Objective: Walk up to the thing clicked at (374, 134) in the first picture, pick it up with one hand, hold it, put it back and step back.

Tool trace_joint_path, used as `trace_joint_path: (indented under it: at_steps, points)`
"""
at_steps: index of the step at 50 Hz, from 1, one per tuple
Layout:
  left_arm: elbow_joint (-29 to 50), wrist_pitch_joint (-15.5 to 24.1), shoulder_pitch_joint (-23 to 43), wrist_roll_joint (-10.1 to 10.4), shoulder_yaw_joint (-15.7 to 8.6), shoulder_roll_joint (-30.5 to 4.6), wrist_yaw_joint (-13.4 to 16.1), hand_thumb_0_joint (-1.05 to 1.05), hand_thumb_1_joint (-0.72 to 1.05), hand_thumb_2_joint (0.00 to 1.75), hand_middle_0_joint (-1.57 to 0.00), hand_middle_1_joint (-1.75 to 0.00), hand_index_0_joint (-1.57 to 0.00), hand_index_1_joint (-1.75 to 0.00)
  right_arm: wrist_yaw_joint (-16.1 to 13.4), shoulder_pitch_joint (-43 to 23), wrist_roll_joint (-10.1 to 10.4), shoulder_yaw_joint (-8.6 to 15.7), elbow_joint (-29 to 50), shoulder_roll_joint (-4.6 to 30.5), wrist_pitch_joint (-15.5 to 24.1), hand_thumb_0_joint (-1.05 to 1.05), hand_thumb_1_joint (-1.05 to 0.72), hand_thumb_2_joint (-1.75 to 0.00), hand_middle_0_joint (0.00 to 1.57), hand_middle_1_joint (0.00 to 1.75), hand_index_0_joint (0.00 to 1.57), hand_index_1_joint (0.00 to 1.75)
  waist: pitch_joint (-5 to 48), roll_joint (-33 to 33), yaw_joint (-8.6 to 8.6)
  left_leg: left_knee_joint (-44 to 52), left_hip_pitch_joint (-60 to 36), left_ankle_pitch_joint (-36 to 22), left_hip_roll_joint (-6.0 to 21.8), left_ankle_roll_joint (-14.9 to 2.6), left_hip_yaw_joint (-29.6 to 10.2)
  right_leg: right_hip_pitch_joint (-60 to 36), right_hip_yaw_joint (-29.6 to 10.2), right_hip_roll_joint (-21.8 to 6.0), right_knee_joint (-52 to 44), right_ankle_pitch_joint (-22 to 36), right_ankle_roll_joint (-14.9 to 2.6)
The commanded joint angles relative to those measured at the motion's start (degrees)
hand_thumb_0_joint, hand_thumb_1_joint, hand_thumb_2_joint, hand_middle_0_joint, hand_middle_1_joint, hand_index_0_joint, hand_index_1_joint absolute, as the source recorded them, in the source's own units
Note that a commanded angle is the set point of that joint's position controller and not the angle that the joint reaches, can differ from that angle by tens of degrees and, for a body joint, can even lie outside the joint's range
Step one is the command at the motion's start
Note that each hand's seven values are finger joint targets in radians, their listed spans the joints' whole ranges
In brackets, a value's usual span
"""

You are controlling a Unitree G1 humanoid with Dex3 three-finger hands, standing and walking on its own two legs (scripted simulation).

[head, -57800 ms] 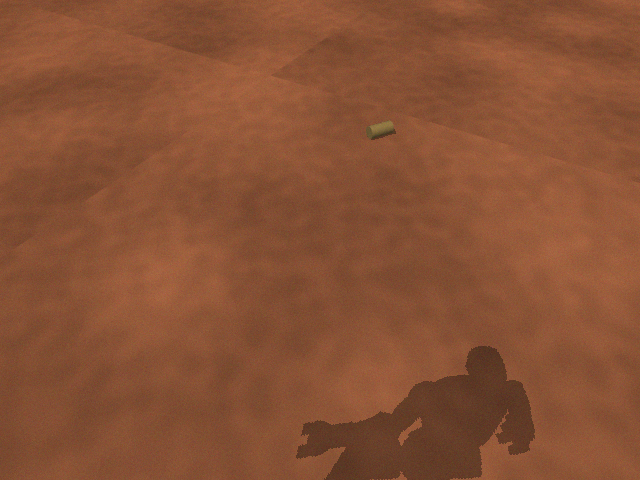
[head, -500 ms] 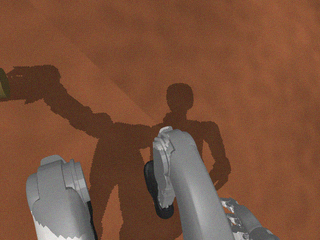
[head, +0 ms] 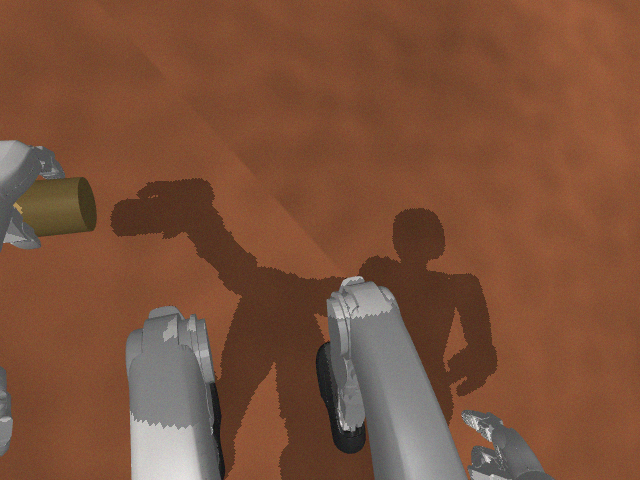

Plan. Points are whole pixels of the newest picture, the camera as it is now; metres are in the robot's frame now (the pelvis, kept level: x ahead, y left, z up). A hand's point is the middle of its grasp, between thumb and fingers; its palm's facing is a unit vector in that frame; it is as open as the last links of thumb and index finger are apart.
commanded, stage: lift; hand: left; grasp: from above
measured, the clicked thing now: (26, 209) +0.46 +0.32 -0.17
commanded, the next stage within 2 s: hold in 1.20 s
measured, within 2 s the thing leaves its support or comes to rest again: neither
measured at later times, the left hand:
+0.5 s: hand out of the picture +0.37 +0.28 +0.08, palm faces -0.46 -0.10 -0.88, open 9.8 cm
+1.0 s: hand out of the picture +0.35 +0.26 +0.21, palm faces -0.46 -0.09 -0.88, open 10.0 cm
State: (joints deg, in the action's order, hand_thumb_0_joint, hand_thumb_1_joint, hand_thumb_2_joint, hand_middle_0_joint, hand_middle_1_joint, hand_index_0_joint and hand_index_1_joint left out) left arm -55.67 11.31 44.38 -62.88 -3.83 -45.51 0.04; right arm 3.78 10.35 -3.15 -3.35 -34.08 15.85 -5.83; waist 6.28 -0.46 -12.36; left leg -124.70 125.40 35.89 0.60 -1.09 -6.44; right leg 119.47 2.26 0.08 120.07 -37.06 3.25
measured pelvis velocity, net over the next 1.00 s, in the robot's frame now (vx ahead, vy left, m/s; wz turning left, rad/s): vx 0.05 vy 0.00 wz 0.09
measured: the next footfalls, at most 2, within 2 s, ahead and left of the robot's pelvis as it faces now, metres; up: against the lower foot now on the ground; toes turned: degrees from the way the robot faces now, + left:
none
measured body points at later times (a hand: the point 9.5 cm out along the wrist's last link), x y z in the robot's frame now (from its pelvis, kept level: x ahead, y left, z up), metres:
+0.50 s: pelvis +0.01 +0.00 +0.16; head +0.16 +0.03 +0.59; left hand +0.39 +0.28 +0.13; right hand +0.14 -0.26 +0.04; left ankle +0.09 +0.12 -0.36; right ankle +0.11 -0.14 -0.36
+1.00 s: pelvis +0.05 +0.00 +0.30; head +0.11 +0.01 +0.74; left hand +0.37 +0.26 +0.26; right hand +0.15 -0.26 +0.18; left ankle +0.09 +0.12 -0.36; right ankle +0.11 -0.14 -0.36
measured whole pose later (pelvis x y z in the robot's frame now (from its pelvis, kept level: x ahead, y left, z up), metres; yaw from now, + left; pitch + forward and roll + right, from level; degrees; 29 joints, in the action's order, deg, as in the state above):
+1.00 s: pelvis +0.05 +0.00 +0.30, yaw +5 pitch +14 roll -2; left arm -49.5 4.3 19.4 -60.2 8.7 -24.5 7.6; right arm -2.5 14.5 1.4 1.9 -42.7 14.0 0.7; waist 6.8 -1.6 -4.2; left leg -61.8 50.7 24.8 2.5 0.0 -0.6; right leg 48.5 -0.4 -0.2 59.0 -24.2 2.2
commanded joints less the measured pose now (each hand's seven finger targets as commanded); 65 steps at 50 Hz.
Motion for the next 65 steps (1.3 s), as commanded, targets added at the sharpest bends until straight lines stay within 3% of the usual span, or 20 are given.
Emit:
trace_joint_path:
  at_steps: [1, 8, 11, 13, 17, 19, 20, 21, 24, 25, 26, 31, 38, 39, 44, 53, 56, 58, 61, 65]
  points:
    - [17.85, 0.48, 19.91, 3.13, -4.48, -17.14, 2.80, 0.00, 0.77, 0.66, -1.08, -0.57, -1.10, -0.55, -1.54, 9.48, 0.96, 6.20, 2.07, 13.43, 0.58, 0.00, -0.91, -0.90, 0.20, 0.30, 0.20, 0.30, 43.19, -21.55, 1.87, 20.91, -42.63, -5.85, 0.04, -0.52, 1.11, -17.66, 3.55, 1.35, -14.49, 9.75, -5.07]
    - [23.42, -0.78, 12.82, 5.14, -3.51, -13.13, 2.93, 0.00, 0.72, 0.67, -1.03, -0.59, -1.05, -0.57, -2.58, 8.16, 1.92, 7.20, 1.78, 12.37, 1.22, 0.00, -0.90, -0.90, 0.20, 0.30, 0.20, 0.30, 43.79, -19.44, 3.37, 27.88, -51.99, -10.65, 0.38, -0.23, 0.17, -24.48, 3.06, 1.03, -20.44, 12.68, -4.52]
    - [24.24, -1.66, 9.11, 5.41, -3.82, -12.52, 3.03, 0.00, 0.71, 0.68, -1.02, -0.59, -1.04, -0.57, -3.24, 7.22, 2.39, 7.41, 1.75, 12.04, 1.37, 0.00, -0.90, -0.90, 0.20, 0.30, 0.20, 0.30, 41.00, -19.45, 4.31, 32.86, -55.78, -8.35, 0.70, 0.08, -1.40, -26.67, 3.14, 1.04, -23.18, 11.33, -4.27]
    - [26.96, -2.13, 8.63, 5.83, -3.71, -11.83, 3.28, 0.00, 0.70, 0.68, -1.01, -0.60, -1.03, -0.58, -3.63, 6.44, 2.62, 7.53, 2.04, 11.45, 1.51, 0.00, -0.89, -0.90, 0.20, 0.30, 0.20, 0.30, 42.91, -18.61, 4.82, 34.64, -58.38, -8.86, 0.79, 0.01, -0.60, -30.34, 2.85, 1.15, -25.62, 11.86, -4.24]
    - [28.92, -3.51, 3.35, 6.92, -1.69, -7.27, 3.42, 0.00, 0.68, 0.71, -0.99, -0.63, -1.01, -0.61, -4.44, 5.41, 3.09, 7.34, 1.90, 9.64, 1.85, 0.00, -0.89, -0.90, 0.20, 0.30, 0.20, 0.30, 39.55, -14.10, 4.89, 38.19, -59.26, -8.67, 0.45, -0.75, 2.19, -39.24, 1.81, 1.44, -33.35, 12.22, -3.89]
    - [28.90, -4.17, -0.24, 7.43, -3.12, -8.33, 3.90, 0.00, 0.70, 0.72, -1.01, -0.62, -1.03, -0.60, -5.00, 4.60, 3.52, 7.48, 1.80, 9.48, 2.19, 0.00, -0.89, -0.90, 0.20, 0.30, 0.20, 0.30, 38.29, -12.60, 6.05, 40.94, -60.56, -7.45, 0.35, -0.75, 2.87, -42.96, 1.26, 1.39, -36.59, 11.29, -3.79]
    - [31.52, -4.12, 1.00, 7.40, -1.32, -6.40, 3.87, 0.00, 0.70, 0.72, -1.02, -0.61, -1.04, -0.59, -5.28, 4.18, 3.56, 7.56, 1.96, 9.01, 2.35, 0.00, -0.89, -0.90, 0.20, 0.30, 0.20, 0.30, 38.31, -13.22, 5.81, 42.28, -62.04, -7.03, 0.34, -0.68, 3.39, -45.10, 0.92, 1.50, -38.56, 11.18, -3.85]
    - [28.39, -4.47, -2.91, 7.14, -1.60, -5.73, 3.99, 0.00, 0.71, 0.74, -1.03, -0.62, -1.04, -0.60, -5.53, 4.06, 3.73, 7.45, 1.55, 8.95, 2.54, 0.00, -0.89, -0.90, 0.20, 0.30, 0.20, 0.30, 35.30, -11.36, 5.95, 44.41, -62.43, -5.47, 0.40, -0.60, 2.86, -46.30, 1.00, 1.47, -39.95, 10.17, -3.73]
    - [28.77, -4.70, -3.89, 6.62, -0.44, -3.57, 4.60, 0.00, 0.69, 0.73, -1.00, -0.65, -1.02, -0.62, -6.35, 3.90, 4.08, 7.46, 0.66, 8.32, 3.22, 0.00, -0.89, -0.90, 0.20, 0.30, 0.20, 0.30, 32.41, -10.05, 5.98, 48.26, -65.17, -6.04, 0.44, -0.45, 3.19, -50.65, 0.52, 1.62, -44.01, 10.68, -3.74]
    - [31.69, -4.44, -1.86, 6.48, -1.38, -5.54, 5.18, 0.00, 0.68, 0.74, -0.99, -0.65, -1.01, -0.63, -6.67, 3.39, 4.35, 7.59, 0.88, 8.39, 3.52, 0.00, -0.89, -0.90, 0.20, 0.30, 0.20, 0.30, 34.06, -11.09, 6.82, 50.16, -67.90, -6.23, 0.45, -0.27, 3.04, -53.22, 0.34, 1.76, -45.20, 10.92, -3.87]
    - [27.05, -4.85, -5.09, 5.95, -0.80, -3.88, 5.62, 0.00, 0.70, 0.76, -1.01, -0.65, -1.03, -0.63, -6.78, 3.65, 4.36, 7.37, 0.27, 8.14, 3.65, 0.00, -0.89, -0.90, 0.20, 0.30, 0.20, 0.30, 31.02, -8.90, 6.70, 51.31, -68.44, -6.19, 0.38, -0.34, 3.12, -54.15, 0.23, 1.74, -46.95, 10.79, -3.71]
    - [23.18, -4.98, -5.52, 4.90, 2.48, 0.63, 7.45, 0.00, 0.68, 0.76, -0.99, -0.68, -1.01, -0.66, -7.39, 4.18, 4.73, 7.21, -1.36, 7.30, 5.37, 0.00, -0.90, -0.90, 0.20, 0.30, 0.20, 0.30, 24.45, -7.21, 6.35, 57.78, -72.43, -6.67, 0.19, -0.08, 3.60, -60.57, -0.75, 1.98, -54.61, 10.53, -3.79]
    - [19.22, -5.39, -4.44, 3.70, 5.38, 4.54, 9.45, 0.00, 0.64, 0.73, -0.96, -0.69, -0.98, -0.66, -7.19, 3.93, 5.07, 7.90, -2.43, 7.30, 7.61, 0.00, -0.90, -0.90, 0.20, 0.30, 0.20, 0.30, 20.93, -6.57, 7.65, 66.70, -80.92, -6.78, -0.03, 0.38, 3.92, -68.21, -1.42, 2.31, -63.16, 10.47, -3.75]
    - [18.80, -5.62, -4.19, 3.29, 7.03, 6.45, 9.60, 0.00, 0.65, 0.75, -0.96, -0.71, -0.98, -0.68, -7.12, 4.55, 4.94, 7.66, -2.72, 6.87, 7.84, 0.00, -0.90, -0.90, 0.20, 0.30, 0.20, 0.30, 20.49, -6.87, 7.11, 67.09, -81.41, -8.67, -0.21, 0.49, 4.22, -69.02, -1.48, 2.31, -63.82, 12.01, -3.74]
    - [18.98, -6.50, -2.77, 3.22, 6.25, 5.51, 10.96, 0.00, 0.68, 0.81, -0.98, -0.76, -1.00, -0.73, -6.95, 4.88, 4.71, 8.19, -3.07, 7.11, 8.32, 0.00, -0.90, -0.90, 0.20, 0.30, 0.20, 0.30, 20.22, -6.98, 8.26, 71.85, -88.15, -13.96, -0.24, 0.84, 4.83, -75.09, -1.31, 2.20, -68.50, 16.54, -3.62]
    - [19.42, -8.14, -5.08, 3.12, 7.81, 7.66, 11.49, 0.00, 0.62, 0.79, -0.96, -0.71, -0.97, -0.69, -6.46, 4.15, 4.83, 8.26, -2.39, 7.01, 8.02, 0.00, -0.90, -0.90, 0.20, 0.30, 0.20, 0.30, 18.37, -4.79, 9.37, 78.28, -96.06, -19.52, -0.65, 0.93, 6.03, -83.08, -1.81, 1.84, -75.82, 20.95, -3.61]
    - [19.49, -8.78, -5.53, 3.71, 9.32, 10.02, 10.81, 0.00, 0.60, 0.77, -0.93, -0.72, -0.95, -0.69, -6.53, 4.26, 4.81, 8.32, -2.55, 6.54, 7.85, 0.00, -0.90, -0.90, 0.20, 0.30, 0.20, 0.30, 17.03, -4.54, 9.04, 80.28, -97.83, -21.02, -0.56, 1.16, 5.70, -84.71, -1.91, 2.02, -77.31, 22.17, -3.64]
    - [19.60, -8.99, -6.70, 3.88, 8.24, 8.26, 10.49, 0.00, 0.62, 0.74, -0.93, -0.71, -0.96, -0.67, -6.64, 4.00, 5.02, 8.45, -2.30, 6.84, 7.65, 0.00, -0.90, -0.90, 0.20, 0.30, 0.20, 0.30, 16.46, -4.08, 9.68, 81.87, -99.06, -21.43, -0.70, 1.14, 5.81, -86.55, -2.01, 2.02, -78.85, 22.41, -3.59]
    - [20.89, -8.83, -5.57, 4.32, 10.09, 10.43, 9.37, 0.00, 0.63, 0.75, -0.94, -0.72, -0.97, -0.68, -6.69, 3.69, 5.07, 8.28, -2.11, 6.44, 7.43, 0.00, -0.90, -0.89, 0.20, 0.30, 0.20, 0.30, 16.34, -4.02, 9.15, 83.31, -101.30, -23.06, -0.65, 1.15, 5.95, -87.98, -2.09, 2.07, -80.33, 23.82, -3.63]
    - [21.65, -8.90, -6.30, 4.72, 9.68, 10.30, 8.61, 0.00, 0.65, 0.75, -0.94, -0.74, -0.98, -0.69, -6.82, 3.58, 5.17, 8.54, -1.94, 6.54, 7.03, 0.00, -0.90, -0.89, 0.20, 0.30, 0.20, 0.30, 16.49, -4.38, 9.52, 84.98, -104.58, -26.96, -0.49, 1.47, 6.02, -90.03, -1.91, 2.17, -81.53, 26.70, -3.79]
